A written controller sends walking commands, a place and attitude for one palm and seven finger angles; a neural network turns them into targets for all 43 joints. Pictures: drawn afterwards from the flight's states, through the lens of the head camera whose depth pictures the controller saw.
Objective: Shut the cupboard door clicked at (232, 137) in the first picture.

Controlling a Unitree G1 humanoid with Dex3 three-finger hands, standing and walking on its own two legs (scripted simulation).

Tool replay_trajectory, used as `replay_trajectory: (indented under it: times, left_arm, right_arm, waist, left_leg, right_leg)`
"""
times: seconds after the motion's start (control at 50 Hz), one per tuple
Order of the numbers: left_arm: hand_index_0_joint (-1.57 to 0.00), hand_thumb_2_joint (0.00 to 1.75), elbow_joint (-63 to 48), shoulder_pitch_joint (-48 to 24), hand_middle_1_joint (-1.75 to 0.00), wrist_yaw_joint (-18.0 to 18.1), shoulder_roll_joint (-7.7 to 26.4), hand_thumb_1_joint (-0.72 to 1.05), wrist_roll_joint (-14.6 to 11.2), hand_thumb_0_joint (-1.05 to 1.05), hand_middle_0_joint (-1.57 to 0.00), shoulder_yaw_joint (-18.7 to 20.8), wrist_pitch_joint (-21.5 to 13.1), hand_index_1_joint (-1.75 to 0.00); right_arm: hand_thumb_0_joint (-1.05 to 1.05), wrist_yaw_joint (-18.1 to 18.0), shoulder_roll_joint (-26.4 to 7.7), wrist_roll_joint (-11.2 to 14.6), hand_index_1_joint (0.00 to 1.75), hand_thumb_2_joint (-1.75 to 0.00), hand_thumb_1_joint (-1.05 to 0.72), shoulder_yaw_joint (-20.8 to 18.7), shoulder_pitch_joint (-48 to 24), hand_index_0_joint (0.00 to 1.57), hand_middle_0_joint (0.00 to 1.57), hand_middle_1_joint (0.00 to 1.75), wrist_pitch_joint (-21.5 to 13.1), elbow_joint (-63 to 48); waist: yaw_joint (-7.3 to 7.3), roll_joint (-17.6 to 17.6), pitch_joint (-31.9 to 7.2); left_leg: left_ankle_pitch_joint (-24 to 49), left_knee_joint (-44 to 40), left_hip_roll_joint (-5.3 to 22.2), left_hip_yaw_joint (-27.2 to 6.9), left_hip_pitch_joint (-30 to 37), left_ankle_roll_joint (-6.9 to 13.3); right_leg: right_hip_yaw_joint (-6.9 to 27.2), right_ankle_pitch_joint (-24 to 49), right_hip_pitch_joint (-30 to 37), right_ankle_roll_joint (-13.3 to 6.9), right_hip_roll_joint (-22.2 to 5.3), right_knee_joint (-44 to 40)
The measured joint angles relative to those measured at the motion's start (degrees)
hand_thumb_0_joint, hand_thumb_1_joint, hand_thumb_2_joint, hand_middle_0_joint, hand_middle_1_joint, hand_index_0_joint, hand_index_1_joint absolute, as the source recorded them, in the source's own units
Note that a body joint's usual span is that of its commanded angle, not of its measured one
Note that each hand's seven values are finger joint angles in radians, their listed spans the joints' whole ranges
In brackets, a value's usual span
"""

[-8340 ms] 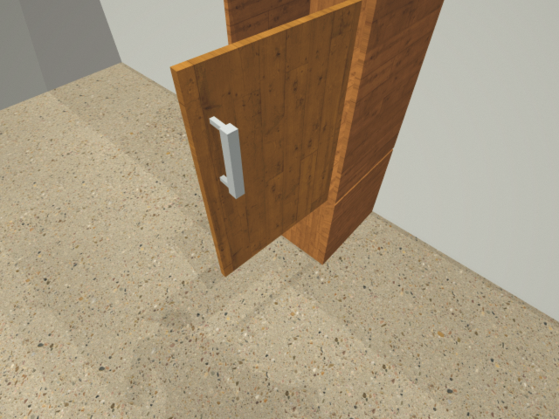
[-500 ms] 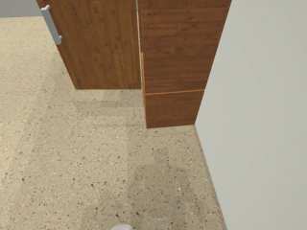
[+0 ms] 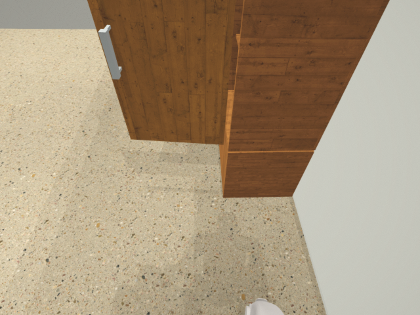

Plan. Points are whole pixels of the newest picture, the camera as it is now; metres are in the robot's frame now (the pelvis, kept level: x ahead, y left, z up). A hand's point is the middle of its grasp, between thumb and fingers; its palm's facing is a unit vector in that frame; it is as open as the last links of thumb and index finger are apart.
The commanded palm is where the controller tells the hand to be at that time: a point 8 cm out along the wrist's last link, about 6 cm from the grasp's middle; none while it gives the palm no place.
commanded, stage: take the last steps up to it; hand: left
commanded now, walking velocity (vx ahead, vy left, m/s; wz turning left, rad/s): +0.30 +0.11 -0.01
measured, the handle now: (112, 52) +0.83 +0.36 +0.07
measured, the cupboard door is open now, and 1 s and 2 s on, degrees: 84 84 84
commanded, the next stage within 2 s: come to a stop and stand still in 0.76 s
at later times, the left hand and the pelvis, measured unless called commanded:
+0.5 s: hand (123, 306) +0.17 +0.20 -0.16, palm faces +0.11 -0.97 -0.20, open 7.2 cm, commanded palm none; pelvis +0.18 +0.01 +0.01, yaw +2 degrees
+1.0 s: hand (122, 200) +0.44 +0.28 -0.17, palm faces -0.01 -0.98 -0.22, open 7.3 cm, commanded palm none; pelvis +0.34 +0.09 -0.01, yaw -2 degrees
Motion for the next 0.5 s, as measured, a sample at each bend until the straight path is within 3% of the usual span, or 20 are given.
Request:
replay_trajectory:
  times: [0.14,0.18,0.22,0.28,0.38,0.5]
  left_arm:
    - [-0.20,0.90,-2.0,-3.9,-0.30,0.0,-2.0,0.91,-0.1,0.01,-0.20,-0.6,-0.8,-0.29]
    - [-0.20,0.90,-2.8,-4.4,-0.30,0.1,-2.3,0.91,0.1,0.01,-0.20,-0.4,-2.5,-0.29]
    - [-0.20,0.90,-3.0,-4.2,-0.30,0.4,-2.9,0.91,-0.3,0.01,-0.20,-0.5,-3.6,-0.29]
    - [-0.20,0.90,-2.3,-1.6,-0.30,1.1,-3.5,0.91,-0.7,0.00,-0.20,-0.4,-3.7,-0.29]
    - [-0.20,0.90,0.1,2.8,-0.30,2.2,-1.4,0.96,-0.8,-0.03,-0.21,1.6,-4.8,-0.29]
    - [-0.20,0.90,4.4,8.4,-0.30,1.0,-1.0,0.94,-0.1,-0.01,-0.20,1.0,-4.4,-0.29]
  right_arm:
    - [0.00,-0.3,0.3,-0.3,0.30,-0.90,-0.91,0.1,4.7,0.21,0.21,0.30,0.1,3.1]
    - [0.00,-0.1,0.4,0.3,0.30,-0.90,-0.91,-0.1,5.5,0.21,0.21,0.30,0.5,4.0]
    - [0.00,0.1,0.0,0.6,0.30,-0.90,-0.91,-0.6,4.6,0.20,0.21,0.30,1.4,4.4]
    - [0.00,0.4,-1.2,0.2,0.30,-0.90,-0.91,-1.7,1.7,0.20,0.21,0.30,2.7,3.8]
    - [0.00,0.9,-2.3,-0.4,0.29,-0.90,-0.91,-2.6,-3.8,0.20,0.20,0.30,2.8,0.2]
    - [0.00,2.0,-3.7,-0.3,0.29,-0.90,-0.91,-3.1,-9.0,0.20,0.20,0.30,2.1,-2.9]
  waist:
    - [-2.44,1.2,0.9]
    - [-2.23,1.5,1.6]
    - [-2.48,2.2,2.7]
    - [-2.04,2.7,2.5]
    - [-0.90,1.7,1.2]
    - [1.46,1.1,-0.2]
  left_leg:
    - [-7.0,3.7,-0.1,0.3,3.8,-1.1]
    - [-11.2,14.5,0.8,-0.1,0.4,-1.7]
    - [-12.7,33.6,1.9,-2.2,-7.5,-2.5]
    - [-6.5,47.3,4.7,-3.3,-18.3,-3.6]
    - [1.8,42.4,9.8,-4.3,-28.7,-6.1]
    - [5.0,25.7,10.9,-2.8,-28.4,-7.4]
  right_leg:
    - [-1.8,0.2,6.5,-2.2,2.8,-13.7]
    - [-2.3,2.9,9.1,-3.9,3.5,-15.6]
    - [-3.9,0.5,10.7,-4.8,3.7,-14.1]
    - [-4.9,0.1,14.5,-4.2,4.2,-18.5]
    - [-5.1,2.6,19.9,-3.7,4.8,-28.0]
    - [-4.2,1.5,24.8,-1.1,3.0,-32.3]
